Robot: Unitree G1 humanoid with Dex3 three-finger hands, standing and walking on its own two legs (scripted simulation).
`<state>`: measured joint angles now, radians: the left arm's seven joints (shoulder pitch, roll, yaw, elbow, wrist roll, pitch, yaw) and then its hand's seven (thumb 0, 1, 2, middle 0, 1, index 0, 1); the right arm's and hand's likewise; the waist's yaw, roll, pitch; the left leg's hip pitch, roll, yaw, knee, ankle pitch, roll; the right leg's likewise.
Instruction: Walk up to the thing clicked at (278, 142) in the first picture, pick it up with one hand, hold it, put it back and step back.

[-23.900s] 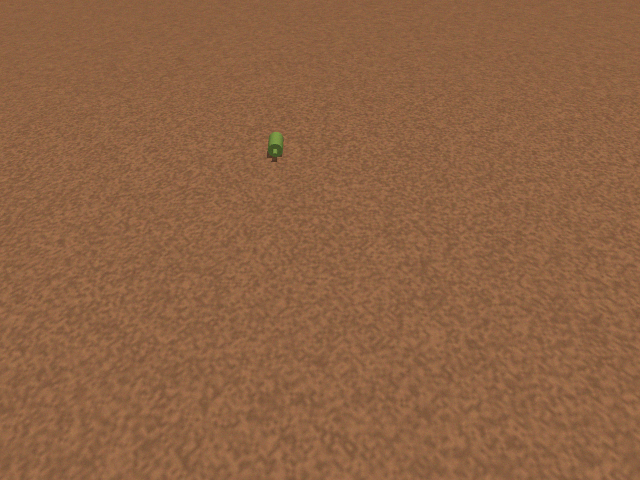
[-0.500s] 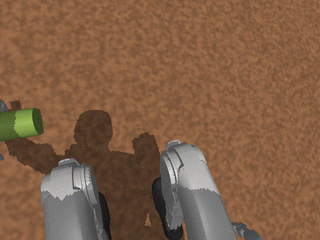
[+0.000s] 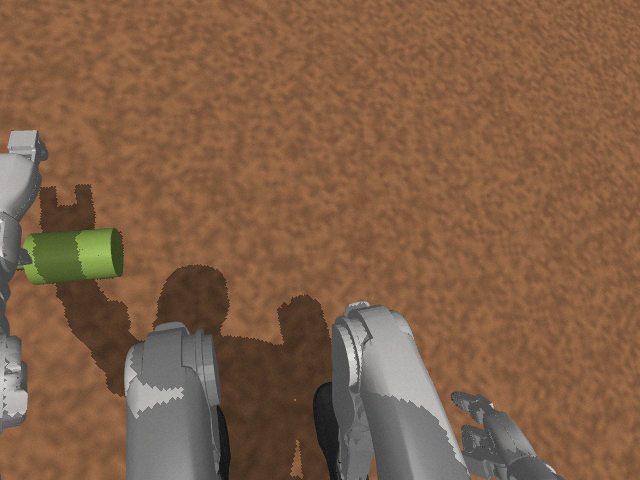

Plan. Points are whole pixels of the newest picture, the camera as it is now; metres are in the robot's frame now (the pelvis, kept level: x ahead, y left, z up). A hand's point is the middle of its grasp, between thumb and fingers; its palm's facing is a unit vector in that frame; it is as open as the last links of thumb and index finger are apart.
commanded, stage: rest palm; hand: left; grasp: from above
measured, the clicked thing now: (61, 257) +0.46 +0.36 -0.31
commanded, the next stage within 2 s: close in 1.68 s
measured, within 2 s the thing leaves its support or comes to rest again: neither
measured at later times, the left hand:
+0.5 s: hand (64, 280) +0.40 +0.32 -0.23, palm faces -0.45 -0.09 -0.89, open 13.9 cm
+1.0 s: hand (64, 266) +0.43 +0.34 -0.27, palm faces -0.54 -0.11 -0.84, open 14.0 cm
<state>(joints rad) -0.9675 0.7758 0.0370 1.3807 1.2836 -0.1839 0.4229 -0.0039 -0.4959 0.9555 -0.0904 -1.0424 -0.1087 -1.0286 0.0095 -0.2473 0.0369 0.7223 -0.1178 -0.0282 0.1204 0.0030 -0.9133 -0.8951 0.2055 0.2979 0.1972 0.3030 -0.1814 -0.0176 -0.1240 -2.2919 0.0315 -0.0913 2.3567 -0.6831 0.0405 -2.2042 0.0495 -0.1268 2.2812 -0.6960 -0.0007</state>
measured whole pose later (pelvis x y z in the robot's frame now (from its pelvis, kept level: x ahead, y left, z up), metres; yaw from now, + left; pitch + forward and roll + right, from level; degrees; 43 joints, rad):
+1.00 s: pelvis +0.01 +0.00 -0.04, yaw -4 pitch +31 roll -11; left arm -0.90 0.98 0.22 1.55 1.28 -0.31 0.44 0.00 -0.49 0.93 -0.06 -1.04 -0.09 -1.02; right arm 0.07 -0.28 0.21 0.71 -0.23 -0.10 0.19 0.00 -0.91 -0.90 0.21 0.30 0.20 0.30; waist -0.28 -0.08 0.12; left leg -2.36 0.04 -0.17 2.53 -0.73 0.03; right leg -2.26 0.06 -0.20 2.40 -0.72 -0.01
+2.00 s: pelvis +0.00 +0.00 -0.05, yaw -6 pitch +27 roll -13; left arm -0.88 1.02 0.18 1.62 1.31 -0.42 0.55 0.00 -0.39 0.90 -0.13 -1.01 -0.16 -0.99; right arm 0.05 -0.31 0.26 0.70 -0.25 -0.15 0.23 0.00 -0.90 -0.90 0.21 0.30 0.20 0.30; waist -0.29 -0.14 0.15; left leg -2.33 0.04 -0.22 2.57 -0.73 0.02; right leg -2.22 0.08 -0.24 2.41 -0.69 0.00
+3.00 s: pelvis +0.00 +0.01 -0.05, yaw -7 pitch +26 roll -14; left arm -0.88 0.99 0.12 1.64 1.39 -0.38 0.66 0.01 -0.03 0.49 -0.51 -0.63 -0.58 -0.61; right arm 0.04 -0.32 0.25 0.73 -0.27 -0.19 0.23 0.00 -0.89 -0.89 0.21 0.30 0.20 0.30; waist -0.28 -0.16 0.09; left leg -2.35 0.04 -0.22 2.58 -0.72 0.04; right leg -2.23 0.09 -0.24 2.41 -0.68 0.01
